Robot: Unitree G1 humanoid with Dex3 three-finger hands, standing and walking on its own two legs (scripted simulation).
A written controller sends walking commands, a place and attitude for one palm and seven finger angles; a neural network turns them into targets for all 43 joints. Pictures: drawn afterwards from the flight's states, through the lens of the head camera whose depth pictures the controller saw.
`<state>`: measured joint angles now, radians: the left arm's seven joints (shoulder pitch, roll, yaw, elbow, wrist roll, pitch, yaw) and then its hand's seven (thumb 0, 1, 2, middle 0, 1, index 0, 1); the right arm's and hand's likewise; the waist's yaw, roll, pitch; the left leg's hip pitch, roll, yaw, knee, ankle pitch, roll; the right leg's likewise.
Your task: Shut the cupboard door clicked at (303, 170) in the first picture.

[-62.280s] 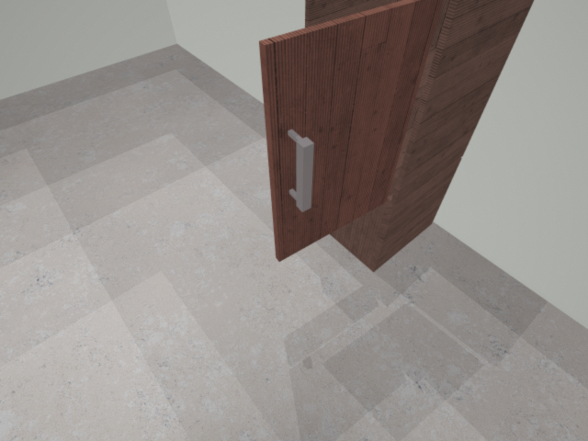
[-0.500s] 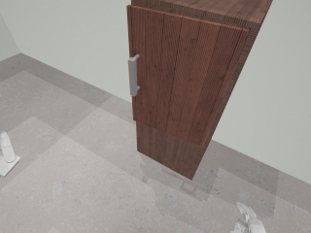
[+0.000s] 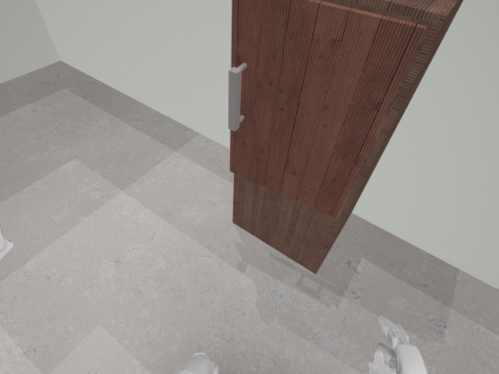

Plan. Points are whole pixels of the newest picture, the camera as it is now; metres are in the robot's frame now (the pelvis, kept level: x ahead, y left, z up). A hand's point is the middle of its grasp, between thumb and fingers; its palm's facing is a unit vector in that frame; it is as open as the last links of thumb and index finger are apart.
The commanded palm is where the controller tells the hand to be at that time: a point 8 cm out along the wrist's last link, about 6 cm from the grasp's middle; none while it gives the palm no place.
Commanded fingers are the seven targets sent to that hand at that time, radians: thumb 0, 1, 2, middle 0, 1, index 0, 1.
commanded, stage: step back with the hand held close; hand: left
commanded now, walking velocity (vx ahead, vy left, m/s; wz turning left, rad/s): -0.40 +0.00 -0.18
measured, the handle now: (238, 97) +0.78 +0.06 +0.02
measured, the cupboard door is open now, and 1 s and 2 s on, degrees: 6 6 6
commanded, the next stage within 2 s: stop stepping back and stand still in 0.50 s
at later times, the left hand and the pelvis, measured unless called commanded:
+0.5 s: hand out of the picture +0.08 +0.30 +0.20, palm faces +0.47 -0.81 -0.35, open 7.4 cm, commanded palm +0.04 +0.33 +0.21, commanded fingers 0.00 0.90 0.90 -0.20 -0.30 -0.20 -0.30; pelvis -0.12 +0.04 +0.01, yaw -4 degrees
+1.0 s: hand out of the picture -0.04 +0.34 +0.23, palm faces +0.36 -0.88 -0.32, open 7.4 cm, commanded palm -0.07 +0.37 +0.21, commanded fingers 0.00 0.90 0.90 -0.20 -0.30 -0.20 -0.30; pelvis -0.28 +0.11 +0.03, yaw -14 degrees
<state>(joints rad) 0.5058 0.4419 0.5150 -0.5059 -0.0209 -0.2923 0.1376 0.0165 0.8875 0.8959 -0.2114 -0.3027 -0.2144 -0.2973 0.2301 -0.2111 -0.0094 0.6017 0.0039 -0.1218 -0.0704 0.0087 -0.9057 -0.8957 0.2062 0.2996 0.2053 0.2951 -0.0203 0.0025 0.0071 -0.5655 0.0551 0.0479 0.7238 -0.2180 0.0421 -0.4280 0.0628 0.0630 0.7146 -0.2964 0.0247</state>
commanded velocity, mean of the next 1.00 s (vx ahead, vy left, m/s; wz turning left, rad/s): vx -0.08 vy -0.04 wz -0.10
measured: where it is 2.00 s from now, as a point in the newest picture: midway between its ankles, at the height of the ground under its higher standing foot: outside the picture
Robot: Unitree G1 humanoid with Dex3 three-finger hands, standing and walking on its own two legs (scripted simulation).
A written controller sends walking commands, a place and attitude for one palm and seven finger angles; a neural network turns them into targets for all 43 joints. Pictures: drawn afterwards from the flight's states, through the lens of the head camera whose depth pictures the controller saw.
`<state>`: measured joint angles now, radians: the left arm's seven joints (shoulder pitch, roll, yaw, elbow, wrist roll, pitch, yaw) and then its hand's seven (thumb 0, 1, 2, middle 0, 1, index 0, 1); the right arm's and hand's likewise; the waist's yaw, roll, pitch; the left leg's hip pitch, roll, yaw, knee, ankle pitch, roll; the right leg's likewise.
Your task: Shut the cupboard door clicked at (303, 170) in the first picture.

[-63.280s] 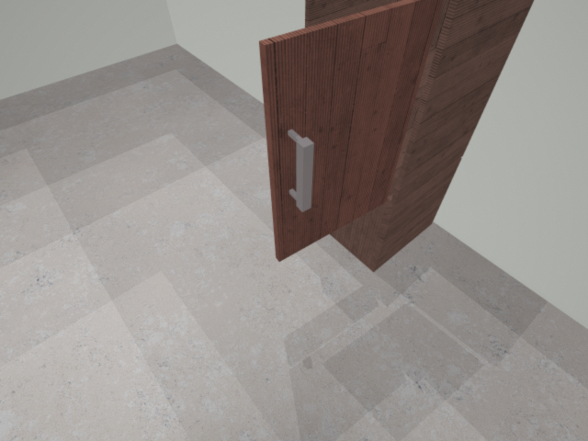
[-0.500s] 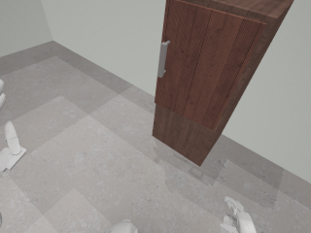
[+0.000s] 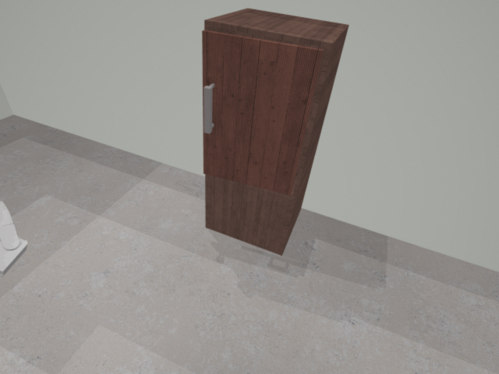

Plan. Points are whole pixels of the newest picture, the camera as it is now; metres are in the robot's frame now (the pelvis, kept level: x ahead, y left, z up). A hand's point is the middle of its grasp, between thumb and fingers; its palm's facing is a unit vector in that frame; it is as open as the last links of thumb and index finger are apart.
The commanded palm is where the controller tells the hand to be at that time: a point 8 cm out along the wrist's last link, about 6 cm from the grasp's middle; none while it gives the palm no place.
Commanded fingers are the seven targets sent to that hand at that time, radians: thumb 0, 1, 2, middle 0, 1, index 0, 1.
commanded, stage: stop stepping back and stand still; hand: left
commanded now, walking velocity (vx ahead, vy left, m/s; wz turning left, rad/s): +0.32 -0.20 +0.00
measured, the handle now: (210, 108) +1.04 +0.21 -0.01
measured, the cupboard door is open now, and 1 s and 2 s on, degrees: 6 6 6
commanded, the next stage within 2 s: let the arm hang, fingers relaxed in 1.18 s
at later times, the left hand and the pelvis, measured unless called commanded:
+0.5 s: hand out of the picture +0.12 +0.28 +0.17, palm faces +0.55 -0.72 -0.42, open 7.4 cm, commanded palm +0.07 +0.30 +0.18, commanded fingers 0.00 0.90 0.90 -0.20 -0.30 -0.20 -0.30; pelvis -0.06 +0.00 +0.00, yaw +2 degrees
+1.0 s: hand (22, 271) +0.18 +0.29 +0.16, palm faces +0.43 -0.78 -0.46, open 7.4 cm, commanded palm +0.11 +0.33 +0.18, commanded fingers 0.00 0.90 0.90 -0.20 -0.30 -0.20 -0.30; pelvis -0.02 +0.03 +0.00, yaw +1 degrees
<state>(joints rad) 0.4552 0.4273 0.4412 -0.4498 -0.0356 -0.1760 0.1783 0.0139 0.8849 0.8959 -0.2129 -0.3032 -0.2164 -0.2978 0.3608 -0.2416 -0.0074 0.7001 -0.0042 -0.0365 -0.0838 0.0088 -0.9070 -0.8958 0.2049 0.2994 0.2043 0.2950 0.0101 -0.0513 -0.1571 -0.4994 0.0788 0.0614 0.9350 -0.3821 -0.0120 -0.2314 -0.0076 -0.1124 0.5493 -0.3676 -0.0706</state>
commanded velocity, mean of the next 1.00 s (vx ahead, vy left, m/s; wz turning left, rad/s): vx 0.08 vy -0.01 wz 0.00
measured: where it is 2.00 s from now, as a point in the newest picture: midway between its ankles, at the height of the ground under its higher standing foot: outside the picture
